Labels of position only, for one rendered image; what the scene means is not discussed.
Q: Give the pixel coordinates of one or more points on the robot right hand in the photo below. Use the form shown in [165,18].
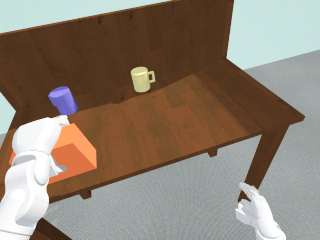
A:
[249,212]

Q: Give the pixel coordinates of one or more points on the robot left hand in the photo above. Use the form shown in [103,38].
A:
[41,136]

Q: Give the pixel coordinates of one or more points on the right robot forearm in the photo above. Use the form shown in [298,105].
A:
[268,229]

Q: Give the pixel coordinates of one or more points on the table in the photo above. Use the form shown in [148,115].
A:
[200,101]

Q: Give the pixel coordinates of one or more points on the left robot forearm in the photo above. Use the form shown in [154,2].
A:
[26,199]

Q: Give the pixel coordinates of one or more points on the sponge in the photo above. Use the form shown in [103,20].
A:
[73,151]

